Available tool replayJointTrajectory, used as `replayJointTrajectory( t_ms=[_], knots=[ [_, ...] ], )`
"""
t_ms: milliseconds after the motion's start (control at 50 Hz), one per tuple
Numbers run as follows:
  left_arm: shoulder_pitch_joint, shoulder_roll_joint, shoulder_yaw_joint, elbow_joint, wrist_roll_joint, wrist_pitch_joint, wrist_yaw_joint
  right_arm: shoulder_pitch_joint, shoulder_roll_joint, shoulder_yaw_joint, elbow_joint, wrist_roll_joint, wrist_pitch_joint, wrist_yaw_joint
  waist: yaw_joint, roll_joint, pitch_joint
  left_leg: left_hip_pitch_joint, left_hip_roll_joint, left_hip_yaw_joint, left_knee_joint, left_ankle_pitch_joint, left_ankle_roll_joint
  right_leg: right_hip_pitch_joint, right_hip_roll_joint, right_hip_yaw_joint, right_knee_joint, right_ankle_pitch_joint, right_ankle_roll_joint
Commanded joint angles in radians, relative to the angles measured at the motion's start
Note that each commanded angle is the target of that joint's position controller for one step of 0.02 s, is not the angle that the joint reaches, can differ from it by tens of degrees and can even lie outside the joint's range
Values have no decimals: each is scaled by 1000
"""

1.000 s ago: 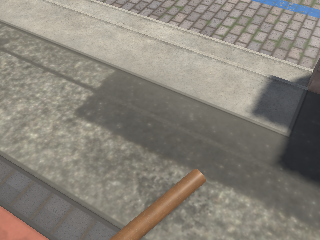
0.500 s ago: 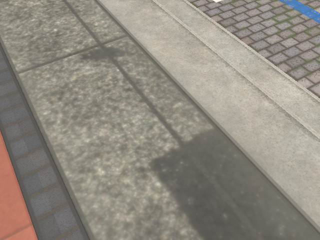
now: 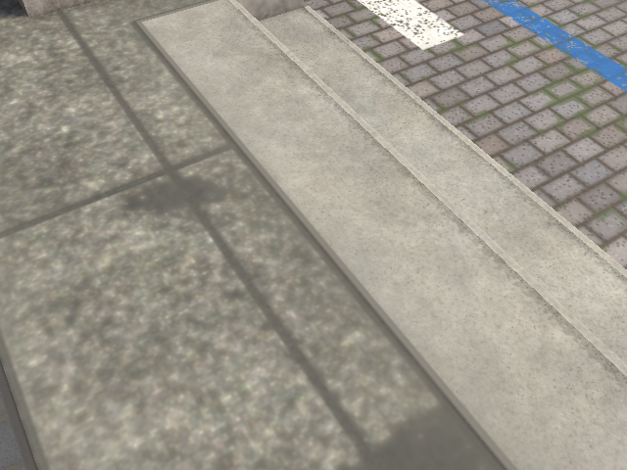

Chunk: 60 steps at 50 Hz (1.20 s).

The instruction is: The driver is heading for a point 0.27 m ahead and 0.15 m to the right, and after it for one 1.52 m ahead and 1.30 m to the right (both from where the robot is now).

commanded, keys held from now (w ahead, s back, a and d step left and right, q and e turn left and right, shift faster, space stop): w+e+shift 1.00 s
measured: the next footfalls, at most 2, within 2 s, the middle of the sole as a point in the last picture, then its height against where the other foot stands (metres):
right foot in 0.18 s outside the picture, level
left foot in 0.56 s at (315, 344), level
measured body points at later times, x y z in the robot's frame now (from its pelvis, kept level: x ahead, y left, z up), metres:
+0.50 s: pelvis +0.46 -0.07 -0.01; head +0.50 -0.08 +0.44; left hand +0.54 +0.22 -0.13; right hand +0.64 -0.35 -0.05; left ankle +0.73 +0.02 -0.69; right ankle +0.28 -0.05 -0.73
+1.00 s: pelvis +0.84 -0.29 -0.03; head +0.86 -0.31 +0.41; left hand +1.18 -0.39 -0.07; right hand +0.57 -0.37 -0.16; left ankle +0.76 -0.01 -0.72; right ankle +0.92 -0.44 -0.72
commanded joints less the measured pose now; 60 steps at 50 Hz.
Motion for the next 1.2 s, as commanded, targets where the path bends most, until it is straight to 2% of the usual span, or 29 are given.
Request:
replayJointTrajectory(
  t_ms=[20,80,140,160,180,200,220,240,280,320,380,440,500,520,560,580,600,620,660,740,920,960,1000,1020,1040,1060,1080,1120,1200],
  knots=[
    [-129,-21,-26,-82,-3,-10,-17,-8,-57,2,-40,-1,-14,-7,2,111,73,4,185,13,-81,903,-120,-31,38,-137,-186,104,-22],
    [-169,10,-35,-113,14,-7,-22,-22,-127,2,-30,-6,-7,-37,43,138,62,18,238,71,3,1375,-135,135,126,-248,-416,70,-72],
    [185,135,9,-17,19,1,-16,-138,-206,-18,-64,-18,17,-76,248,178,-94,-20,317,56,402,1598,-129,500,192,-210,-457,4,-141],
    [437,188,41,61,17,-3,-4,-237,-230,-28,-100,-21,30,-71,370,147,-178,-153,309,31,734,1459,-113,744,173,-118,-525,1,-197],
    [483,217,65,97,-4,-5,16,-288,-197,-27,-110,-19,34,-45,369,-21,-147,-385,135,33,1160,533,-96,898,123,-21,-612,-2,-234],
    [385,279,78,89,-3,7,28,-277,-56,15,-185,-38,8,-25,213,-194,-89,-773,18,-60,1458,-143,-101,999,11,270,-514,190,-301],
    [348,310,87,54,11,9,33,-236,-63,29,-280,-11,-14,-13,164,-185,-226,-971,32,-255,1491,-147,-107,1130,-126,656,-745,-78,-449],
    [312,228,77,35,18,10,39,-269,-108,32,-278,-20,-34,-6,151,-24,-108,-1018,87,-291,1375,-70,-88,1018,-158,740,-924,-273,-408],
    [233,156,58,34,17,-3,42,-285,-124,28,-265,-44,-19,0,44,124,69,-918,147,-272,1210,-27,-105,702,-88,607,-974,-185,-328],
    [203,139,44,20,1,-38,46,-290,-110,37,-279,-64,31,3,-11,128,116,-788,194,-249,1056,-42,-147,462,0,469,-991,-67,-296],
    [194,173,53,6,-2,-67,44,-469,-79,57,-364,-48,47,23,23,74,146,-629,192,-169,720,156,-169,275,104,332,-1026,155,-249],
    [259,204,72,18,-19,-67,29,-558,-44,69,-396,-11,44,25,107,-5,72,-473,124,-137,453,417,-137,356,123,312,-998,380,-175],
    [263,231,84,9,-14,-64,33,-529,-103,49,-397,-7,38,8,104,-36,-6,-375,72,-167,300,388,-110,553,99,342,-856,600,-123],
    [253,253,88,3,-8,-65,35,-442,-149,29,-376,-5,34,-4,60,-39,-79,-268,48,-179,291,326,-101,595,92,355,-725,706,-100],
    [133,256,87,-34,5,-76,31,-51,-247,-22,-284,-7,26,-36,-164,-22,-272,158,134,-233,331,169,-80,436,135,326,-270,565,-66],
    [120,74,41,-67,20,-81,36,124,-296,-39,-243,-39,25,-50,-176,208,-357,361,400,-495,313,-117,-76,230,205,240,80,-314,-74],
    [267,57,19,-141,-46,-74,37,-26,-354,-53,-274,-62,29,-36,-13,481,-461,404,595,-1094,58,-317,24,7,231,153,266,-403,-53],
    [197,136,23,-96,-8,-50,49,-165,-236,-45,-309,-53,36,-26,-22,249,-286,239,529,-999,14,-494,43,-63,132,118,291,-269,-54],
    [96,147,31,-104,20,-25,21,-201,-136,-21,-274,-42,38,-15,-11,62,-100,9,441,-670,21,-211,23,-41,65,78,213,-178,-35],
    [-5,52,3,-194,36,24,-17,-101,-81,-6,-155,-3,5,-1,38,118,11,-123,380,-335,-27,142,-24,-89,-17,62,173,-155,-27],
    [-265,79,-14,-292,24,26,-68,-44,-184,-18,-89,-9,-1,-15,52,50,157,-114,288,115,-85,840,-98,79,77,-184,-387,100,-105],
    [-147,96,0,-251,20,19,-63,-26,-258,-37,-92,-3,21,-32,126,131,55,-80,314,139,102,1266,-102,308,173,-224,-388,33,-121],
    [257,180,48,-133,9,18,-29,-118,-320,-56,-128,-12,53,-38,327,156,-138,-193,371,99,599,1403,-80,720,225,-155,-357,-153,-176],
    [371,220,79,-82,0,20,-1,-138,-295,-59,-134,-20,64,-28,355,69,-190,-387,309,79,968,906,-84,950,196,-36,-432,-195,-208],
    [254,298,95,-97,-24,30,21,-111,-137,-23,-176,-34,65,-9,210,-230,-129,-652,116,72,1370,-143,-100,975,11,291,-531,-84,-242],
    [187,337,94,-175,17,32,21,-81,-161,-22,-291,-2,46,-13,147,-180,-312,-923,66,-166,1488,-159,-128,1186,-166,790,-751,-115,-415],
    [226,282,94,-161,10,26,39,-163,-202,-23,-292,-9,19,-12,176,-2,-246,-935,122,-246,1349,-21,-133,1056,-173,798,-847,-92,-394],
    [183,214,74,-105,15,-6,53,-164,-179,-13,-257,-22,22,-19,65,104,-15,-800,207,-241,1128,-2,-128,692,-116,617,-859,-6,-334],
    [187,142,36,-61,0,-56,44,-166,-121,-9,-229,-52,103,2,13,74,25,-649,252,-231,820,-34,-146,424,-3,382,-840,152,-296]
  ],
)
